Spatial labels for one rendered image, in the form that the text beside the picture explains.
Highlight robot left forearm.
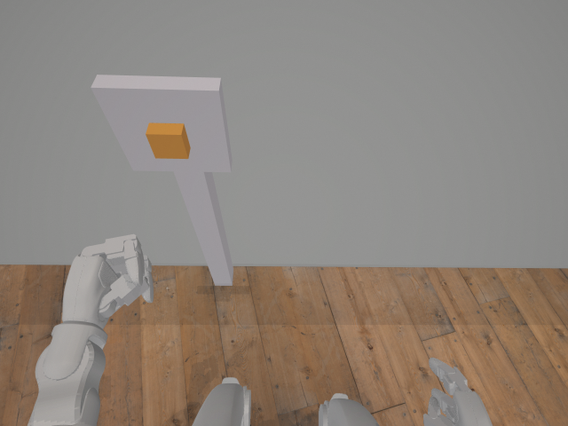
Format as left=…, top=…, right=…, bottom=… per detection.
left=28, top=321, right=107, bottom=426

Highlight left robot thigh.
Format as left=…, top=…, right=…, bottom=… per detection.
left=192, top=383, right=251, bottom=426

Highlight right robot hand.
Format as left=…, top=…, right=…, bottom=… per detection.
left=423, top=358, right=493, bottom=426

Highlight button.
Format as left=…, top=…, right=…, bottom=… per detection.
left=146, top=122, right=191, bottom=159

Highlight panel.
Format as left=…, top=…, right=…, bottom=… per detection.
left=91, top=75, right=233, bottom=286

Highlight right robot shin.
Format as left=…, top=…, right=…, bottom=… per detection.
left=329, top=393, right=348, bottom=402

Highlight left robot hand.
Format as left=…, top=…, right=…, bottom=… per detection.
left=62, top=234, right=154, bottom=329

